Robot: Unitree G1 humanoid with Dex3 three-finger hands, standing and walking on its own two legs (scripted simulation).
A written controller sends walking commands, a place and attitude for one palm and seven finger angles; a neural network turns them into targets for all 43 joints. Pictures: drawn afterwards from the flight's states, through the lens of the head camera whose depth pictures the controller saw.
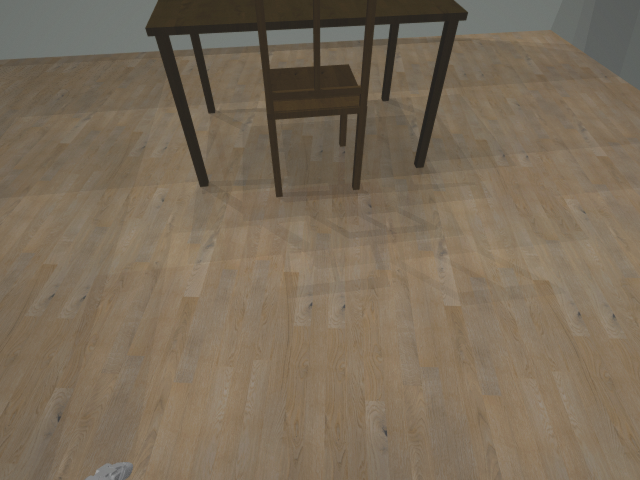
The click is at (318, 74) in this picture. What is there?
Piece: chair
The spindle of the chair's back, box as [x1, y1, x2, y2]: [313, 0, 319, 90]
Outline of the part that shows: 319,0 313,0 313,46 315,90 319,89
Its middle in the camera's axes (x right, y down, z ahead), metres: -0.02 -0.70 +1.39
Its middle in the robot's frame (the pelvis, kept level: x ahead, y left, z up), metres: +1.50 +0.08 -0.07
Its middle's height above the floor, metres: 0.70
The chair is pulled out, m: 0.00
